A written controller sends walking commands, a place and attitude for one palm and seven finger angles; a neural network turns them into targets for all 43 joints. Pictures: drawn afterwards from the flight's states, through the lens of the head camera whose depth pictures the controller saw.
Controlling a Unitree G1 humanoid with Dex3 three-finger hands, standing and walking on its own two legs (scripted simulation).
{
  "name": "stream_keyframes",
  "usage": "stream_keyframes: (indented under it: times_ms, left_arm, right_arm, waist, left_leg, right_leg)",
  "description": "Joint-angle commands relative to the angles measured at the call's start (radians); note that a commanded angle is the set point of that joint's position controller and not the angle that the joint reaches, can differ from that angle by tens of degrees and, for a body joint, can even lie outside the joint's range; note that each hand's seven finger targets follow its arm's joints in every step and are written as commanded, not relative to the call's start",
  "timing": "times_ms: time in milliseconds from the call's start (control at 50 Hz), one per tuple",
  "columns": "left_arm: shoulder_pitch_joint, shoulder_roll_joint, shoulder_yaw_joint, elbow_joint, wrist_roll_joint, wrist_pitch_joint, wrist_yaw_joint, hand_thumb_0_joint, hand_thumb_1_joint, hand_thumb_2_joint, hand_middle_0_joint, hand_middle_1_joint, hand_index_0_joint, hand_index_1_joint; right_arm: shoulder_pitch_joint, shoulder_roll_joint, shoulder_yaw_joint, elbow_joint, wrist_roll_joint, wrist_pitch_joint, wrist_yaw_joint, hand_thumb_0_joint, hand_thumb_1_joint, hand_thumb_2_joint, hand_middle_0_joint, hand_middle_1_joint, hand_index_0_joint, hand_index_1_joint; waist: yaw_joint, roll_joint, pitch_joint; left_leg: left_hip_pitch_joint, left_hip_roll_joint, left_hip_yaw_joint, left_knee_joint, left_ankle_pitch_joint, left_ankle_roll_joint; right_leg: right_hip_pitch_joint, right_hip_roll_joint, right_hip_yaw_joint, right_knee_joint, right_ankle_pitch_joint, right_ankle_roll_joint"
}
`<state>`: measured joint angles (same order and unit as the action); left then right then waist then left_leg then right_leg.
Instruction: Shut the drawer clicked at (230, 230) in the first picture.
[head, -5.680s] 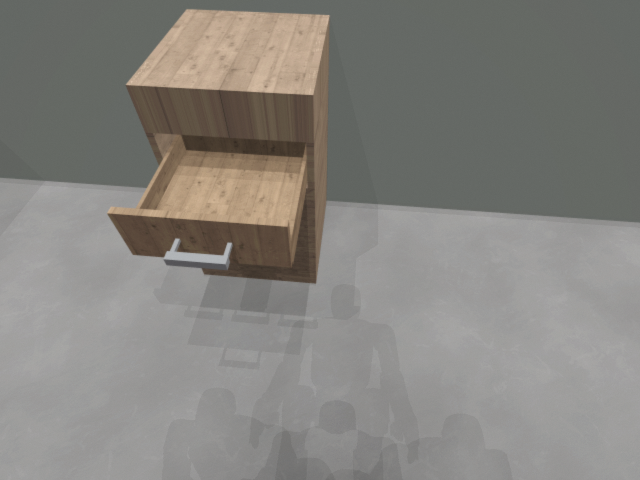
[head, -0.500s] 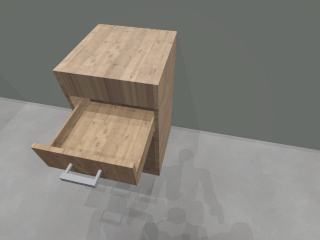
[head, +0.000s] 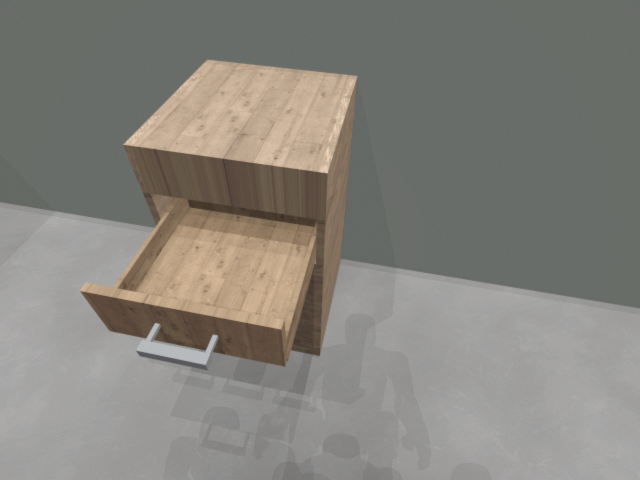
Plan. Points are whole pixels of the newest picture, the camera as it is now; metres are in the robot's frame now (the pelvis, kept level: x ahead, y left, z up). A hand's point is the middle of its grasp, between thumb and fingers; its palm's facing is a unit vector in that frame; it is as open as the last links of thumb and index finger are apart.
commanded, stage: shuffle to correct the standing spot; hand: left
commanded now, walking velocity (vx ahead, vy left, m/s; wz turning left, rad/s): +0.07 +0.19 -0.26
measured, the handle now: (179, 344) +0.38 +0.29 -0.20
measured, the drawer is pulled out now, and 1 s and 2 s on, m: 0.28 0.28 0.28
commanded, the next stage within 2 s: come to a stop and stand still in 0.68 s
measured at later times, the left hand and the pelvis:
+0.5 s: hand out of the picture +0.02 +0.23 -0.18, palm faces -0.07 -0.97 -0.24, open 7.4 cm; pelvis +0.03 +0.05 -0.01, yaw -8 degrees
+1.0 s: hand (115, 468) +0.17 +0.31 -0.17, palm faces -0.12 -0.96 -0.26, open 7.4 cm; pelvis +0.07 +0.13 -0.01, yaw -10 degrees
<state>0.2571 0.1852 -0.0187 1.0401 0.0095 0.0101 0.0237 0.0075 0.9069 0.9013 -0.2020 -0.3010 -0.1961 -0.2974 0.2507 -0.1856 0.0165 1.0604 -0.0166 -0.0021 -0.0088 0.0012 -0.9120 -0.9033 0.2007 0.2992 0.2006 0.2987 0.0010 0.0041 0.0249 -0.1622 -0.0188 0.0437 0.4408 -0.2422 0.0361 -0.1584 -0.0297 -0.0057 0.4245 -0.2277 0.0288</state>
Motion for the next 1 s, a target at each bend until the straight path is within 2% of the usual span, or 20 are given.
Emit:
stream_keyframes:
  times_ms: [0,180,260,380,460,480,500,540,580,620,680,700,720,740,760,780,820,860,920,980]
  left_arm:
    - [0.055,0.114,0.027,-0.02,0.006,-0.019,0.018,0.0,0.9,0.9,-0.2,-0.3,-0.2,-0.3]
    - [0.106,0.107,0.056,-0.002,0.014,-0.007,0.023,0.0,0.9,0.9,-0.2,-0.3,-0.2,-0.3]
    - [0.125,0.097,0.066,-0.006,0.016,-0.002,0.026,0.0,0.9,0.9,-0.2,-0.3,-0.2,-0.3]
    - [0.143,0.034,0.061,-0.014,0.021,0.002,0.028,0.0,0.9,0.9,-0.2,-0.3,-0.2,-0.3]
    - [0.153,0.024,0.055,-0.01,0.02,-0.002,0.032,0.0,0.9,0.9,-0.2,-0.3,-0.2,-0.3]
    - [0.185,0.025,0.058,-0.002,0.019,-0.007,0.034,0.0,0.9,0.9,-0.2,-0.3,-0.2,-0.3]
    - [0.222,0.06,0.065,0.01,0.019,-0.015,0.041,0.0,0.9,0.9,-0.2,-0.3,-0.2,-0.3]
    - [0.302,0.163,0.094,0.031,0.018,-0.03,0.057,0.0,0.9,0.9,-0.2,-0.3,-0.2,-0.3]
    - [0.267,0.173,0.114,0.005,0.026,-0.032,0.074,0.0,0.9,0.9,-0.2,-0.3,-0.2,-0.3]
    - [0.146,0.17,0.119,-0.042,0.036,-0.024,0.077,0.0,0.9,0.9,-0.2,-0.3,-0.2,-0.3]
    - [-0.01,0.179,0.119,-0.111,0.03,-0.012,0.054,0.0,0.9,0.9,-0.2,-0.3,-0.2,-0.3]
    - [-0.016,0.157,0.116,-0.125,0.029,-0.001,0.046,0.0,0.9,0.9,-0.2,-0.3,-0.2,-0.3]
    - [0.002,0.119,0.11,-0.142,0.018,0.012,0.039,0.0,0.9,0.9,-0.2,-0.3,-0.2,-0.3]
    - [-0.017,0.07,0.103,-0.157,0.013,0.016,0.04,0.0,0.9,0.9,-0.2,-0.3,-0.2,-0.3]
    - [-0.021,0.071,0.105,-0.159,0.013,0.019,0.042,0.0,0.9,0.9,-0.2,-0.3,-0.2,-0.3]
    - [-0.015,0.069,0.105,-0.139,0.016,0.022,0.045,0.0,0.9,0.9,-0.2,-0.3,-0.2,-0.3]
    - [0.016,0.054,0.097,-0.096,0.02,0.01,0.023,0.0,0.9,0.9,-0.2,-0.3,-0.2,-0.3]
    - [0.045,0.02,0.075,-0.073,0.016,0.005,0.008,0.0,0.9,0.9,-0.2,-0.3,-0.2,-0.3]
    - [0.024,0.026,0.059,-0.065,0.006,0.0,0.006,0.0,0.9,0.9,-0.2,-0.3,-0.2,-0.3]
    - [0.069,0.052,0.06,-0.047,0.011,0.004,0.006,0.0,0.9,0.9,-0.2,-0.3,-0.2,-0.3]
  right_arm:
    - [0.043,-0.134,-0.031,-0.026,0.005,-0.008,-0.012,0.0,-0.9,-0.9,0.2,0.3,0.2,0.3]
    - [0.124,-0.113,-0.047,-0.022,-0.004,0.022,-0.006,0.0,-0.9,-0.9,0.2,0.3,0.2,0.3]
    - [0.149,-0.111,-0.052,-0.038,-0.006,0.023,-0.005,0.0,-0.9,-0.9,0.2,0.3,0.2,0.3]
    - [0.162,-0.144,-0.062,-0.06,-0.005,0.017,-0.01,0.0,-0.9,-0.9,0.2,0.3,0.2,0.3]
    - [0.148,-0.121,-0.052,-0.072,-0.004,0.017,-0.01,0.0,-0.9,-0.9,0.2,0.3,0.2,0.3]
    - [0.129,-0.114,-0.05,-0.076,-0.002,0.019,-0.01,0.0,-0.9,-0.9,0.2,0.3,0.2,0.3]
    - [0.113,-0.103,-0.048,-0.086,0.001,0.02,-0.01,0.0,-0.9,-0.9,0.2,0.3,0.2,0.3]
    - [0.061,-0.064,-0.048,-0.126,-0.002,0.023,-0.004,0.0,-0.9,-0.9,0.2,0.3,0.2,0.3]
    - [0.002,-0.071,-0.058,-0.164,-0.003,0.03,-0.002,0.0,-0.9,-0.9,0.2,0.3,0.2,0.3]
    - [0.014,-0.057,-0.066,-0.172,0.002,0.033,0.008,0.0,-0.9,-0.9,0.2,0.3,0.2,0.3]
    - [0.171,-0.044,-0.07,-0.118,0.013,0.024,0.018,0.0,-0.9,-0.9,0.2,0.3,0.2,0.3]
    - [0.233,-0.069,-0.076,-0.088,0.011,0.014,0.013,0.0,-0.9,-0.9,0.2,0.3,0.2,0.3]
    - [0.258,-0.149,-0.092,-0.086,0.001,0.008,0.008,0.0,-0.9,-0.9,0.2,0.3,0.2,0.3]
    - [0.251,-0.224,-0.113,-0.109,-0.005,0.016,0.005,0.0,-0.9,-0.9,0.2,0.3,0.2,0.3]
    - [0.192,-0.23,-0.109,-0.135,-0.011,0.029,0.002,0.0,-0.9,-0.9,0.2,0.3,0.2,0.3]
    - [0.111,-0.176,-0.094,-0.159,-0.014,0.025,0.0,0.0,-0.9,-0.9,0.2,0.3,0.2,0.3]
    - [0.03,-0.133,-0.072,-0.174,-0.019,0.006,-0.009,0.0,-0.9,-0.9,0.2,0.3,0.2,0.3]
    - [0.037,-0.121,-0.064,-0.153,-0.016,-0.013,-0.02,0.0,-0.9,-0.9,0.2,0.3,0.2,0.3]
    - [0.066,-0.12,-0.06,-0.109,-0.014,-0.017,-0.031,0.0,-0.9,-0.9,0.2,0.3,0.2,0.3]
    - [0.066,-0.125,-0.062,-0.082,-0.002,-0.004,-0.037,0.0,-0.9,-0.9,0.2,0.3,0.2,0.3]
  waist:
    - [0.004,0.007,0.034]
    - [0.0,-0.042,0.105]
    - [0.0,-0.028,0.094]
    - [0.008,0.101,0.067]
    - [0.025,0.053,0.067]
    - [0.046,0.026,0.06]
    - [0.06,-0.055,0.05]
    - [0.072,-0.265,0.026]
    - [0.082,-0.246,0.031]
    - [0.039,-0.238,0.051]
    - [-0.056,-0.202,0.001]
    - [-0.066,-0.08,-0.028]
    - [-0.062,0.178,-0.041]
    - [-0.072,0.386,-0.037]
    - [-0.06,0.299,-0.023]
    - [-0.032,0.245,-0.011]
    - [0.007,0.1,0.008]
    - [0.008,0.082,-0.04]
    - [-0.013,0.088,-0.086]
    - [0.009,0.014,-0.072]
  left_leg:
    - [-0.058,0.107,-0.097,-0.118,0.017,-0.012]
    - [-0.104,0.078,-0.051,-0.055,-0.165,-0.01]
    - [-0.092,0.093,-0.051,-0.051,-0.176,0.001]
    - [-0.042,0.21,-0.144,-0.185,-0.145,0.051]
    - [-0.035,0.211,-0.073,-0.115,0.13,0.084]
    - [-0.081,0.185,-0.039,-0.05,0.179,0.069]
    - [-0.169,0.132,0.0,0.054,0.195,0.032]
    - [-0.358,0.021,0.065,0.3,-0.188,-0.04]
    - [-0.44,0.068,-0.074,0.511,-0.305,-0.037]
    - [-0.386,0.104,-0.131,0.452,-0.312,-0.03]
    - [-0.024,0.032,0.022,0.075,0.016,-0.059]
    - [0.08,0.022,0.045,0.029,0.112,-0.065]
    - [0.128,0.143,-0.113,-0.018,0.202,-0.018]
    - [0.05,0.311,-0.32,-0.132,0.323,0.083]
    - [-0.063,0.334,-0.298,-0.139,0.235,0.154]
    - [-0.117,0.309,-0.263,-0.161,0.134,0.167]
    - [-0.119,0.267,-0.227,-0.126,0.219,0.15]
    - [-0.045,0.245,-0.18,-0.108,0.395,0.135]
    - [0.043,0.289,-0.184,-0.068,0.569,0.139]
    - [-0.034,0.263,-0.162,-0.011,0.453,0.076]
  right_leg:
    - [-0.011,-0.07,0.073,-0.069,0.04,-0.045]
    - [-0.147,-0.099,0.177,-0.087,-0.225,-0.093]
    - [-0.18,-0.089,0.178,-0.04,-0.209,-0.105]
    - [-0.208,0.008,0.031,0.205,-0.076,-0.076]
    - [-0.169,-0.012,-0.005,0.198,-0.12,-0.067]
    - [-0.095,-0.03,0.026,0.126,-0.033,-0.078]
    - [-0.004,-0.102,0.14,0.081,0.105,-0.117]
    - [0.128,-0.393,0.466,-0.061,0.405,-0.248]
    - [0.134,-0.423,0.442,-0.063,0.535,-0.29]
    - [0.027,-0.384,0.31,-0.028,0.478,-0.23]
    - [-0.185,-0.233,0.126,0.075,0.315,-0.104]
    - [-0.242,-0.15,0.076,0.191,0.175,-0.072]
    - [-0.364,-0.042,0.002,0.376,-0.097,-0.024]
    - [-0.442,0.051,-0.044,0.595,-0.468,0.012]
    - [-0.399,0.019,0.015,0.729,-0.445,-0.013]
    - [-0.396,-0.011,0.025,0.793,-0.373,-0.029]
    - [-0.37,-0.038,0.008,0.73,-0.258,-0.025]
    - [-0.291,-0.035,-0.013,0.542,-0.202,-0.01]
    - [-0.166,-0.017,-0.013,0.236,-0.187,-0.015]
    - [0.001,-0.006,0.001,-0.006,0.054,-0.035]
